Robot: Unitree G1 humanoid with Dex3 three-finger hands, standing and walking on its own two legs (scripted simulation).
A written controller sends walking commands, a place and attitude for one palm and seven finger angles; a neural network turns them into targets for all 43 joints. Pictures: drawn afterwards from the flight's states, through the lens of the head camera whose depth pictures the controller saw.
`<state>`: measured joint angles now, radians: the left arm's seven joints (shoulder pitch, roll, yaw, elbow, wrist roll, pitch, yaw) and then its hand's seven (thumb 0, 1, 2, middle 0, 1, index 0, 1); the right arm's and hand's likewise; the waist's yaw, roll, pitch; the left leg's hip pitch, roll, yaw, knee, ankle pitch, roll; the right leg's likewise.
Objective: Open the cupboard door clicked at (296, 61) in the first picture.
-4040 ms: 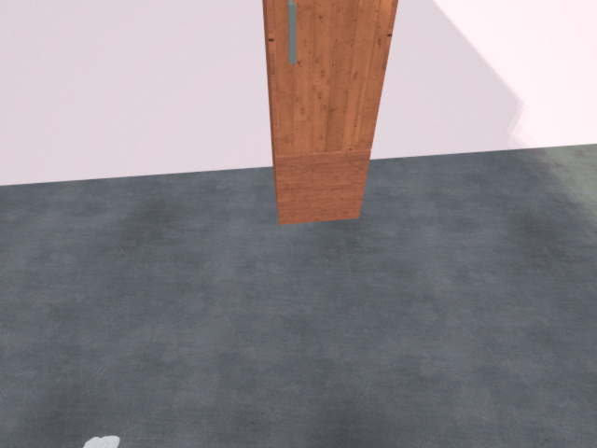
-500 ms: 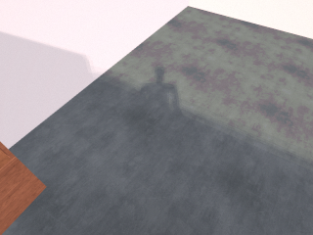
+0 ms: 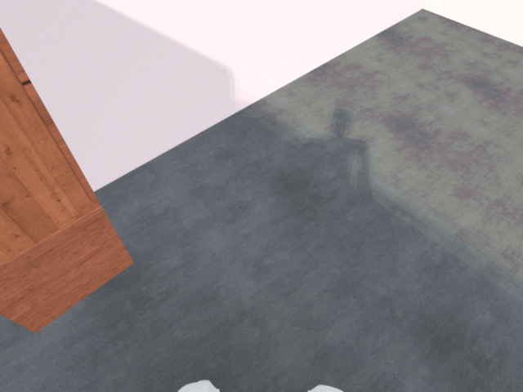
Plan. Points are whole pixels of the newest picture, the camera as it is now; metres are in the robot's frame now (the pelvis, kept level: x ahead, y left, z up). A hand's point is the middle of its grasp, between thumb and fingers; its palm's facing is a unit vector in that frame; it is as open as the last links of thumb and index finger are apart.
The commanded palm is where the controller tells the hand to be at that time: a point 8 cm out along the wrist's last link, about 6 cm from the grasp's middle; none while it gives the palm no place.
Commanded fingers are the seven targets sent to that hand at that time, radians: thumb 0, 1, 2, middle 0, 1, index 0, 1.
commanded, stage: turn to face it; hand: left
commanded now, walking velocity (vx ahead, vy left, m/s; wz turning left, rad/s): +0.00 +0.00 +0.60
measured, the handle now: out of the picture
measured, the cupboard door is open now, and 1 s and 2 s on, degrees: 0 0 0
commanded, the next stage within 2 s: take the last steps up to it in 1.26 s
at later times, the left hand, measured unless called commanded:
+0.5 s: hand out of the picture +0.00 +0.17 -0.13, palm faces +0.34 -0.90 -0.28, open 7.4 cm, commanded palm none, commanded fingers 0.00 0.90 0.90 -0.20 -0.30 -0.20 -0.30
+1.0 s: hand out of the picture -0.07 +0.23 -0.14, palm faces +0.59 -0.77 -0.26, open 7.4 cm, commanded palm none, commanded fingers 0.00 0.90 0.90 -0.20 -0.30 -0.20 -0.30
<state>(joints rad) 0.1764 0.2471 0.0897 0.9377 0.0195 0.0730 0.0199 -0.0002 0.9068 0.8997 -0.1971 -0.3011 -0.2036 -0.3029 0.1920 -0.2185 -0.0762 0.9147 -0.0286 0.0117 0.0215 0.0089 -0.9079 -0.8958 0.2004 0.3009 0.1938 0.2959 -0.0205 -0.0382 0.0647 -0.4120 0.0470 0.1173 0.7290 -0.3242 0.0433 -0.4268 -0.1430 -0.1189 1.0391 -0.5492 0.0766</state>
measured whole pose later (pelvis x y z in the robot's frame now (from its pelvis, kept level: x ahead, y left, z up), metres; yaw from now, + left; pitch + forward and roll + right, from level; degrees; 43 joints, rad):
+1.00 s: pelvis -0.02 +0.00 +0.03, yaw +35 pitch +1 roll -1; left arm 0.17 0.27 0.08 0.90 0.01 0.06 0.01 0.00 0.91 0.90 -0.19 -0.30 -0.20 -0.30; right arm 0.18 -0.22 -0.05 0.91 -0.02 0.03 0.01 0.01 -0.90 -0.90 0.20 0.30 0.20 0.30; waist 0.00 -0.02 0.07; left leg -0.25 -0.03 -0.01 0.47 -0.23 0.05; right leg -0.47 -0.09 -0.02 0.99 -0.40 0.10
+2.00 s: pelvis +0.04 +0.06 +0.02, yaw +45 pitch -1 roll +0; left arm 0.20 0.19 0.05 1.06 0.02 0.02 -0.03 0.00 0.91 0.90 -0.19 -0.30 -0.20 -0.30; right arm 0.44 -0.13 -0.03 1.15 -0.03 -0.05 -0.02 0.01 -0.91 -0.90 0.20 0.30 0.20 0.30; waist -0.03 -0.02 0.06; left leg 0.07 0.01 0.11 0.30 -0.36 0.01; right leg -0.51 -0.10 -0.09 0.76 -0.23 0.01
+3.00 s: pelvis +0.19 +0.10 +0.03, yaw +44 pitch +0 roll +2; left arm 0.28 0.15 0.03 1.02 0.03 0.02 0.02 0.00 0.90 0.90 -0.20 -0.30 -0.20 -0.30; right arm 0.21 -0.23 -0.07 1.04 -0.02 0.05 0.01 0.01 -0.91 -0.90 0.20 0.30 0.19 0.30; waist 0.02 0.04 0.01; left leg -0.39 0.02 0.02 0.86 -0.34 -0.02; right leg -0.23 -0.05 -0.05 0.50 -0.26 -0.02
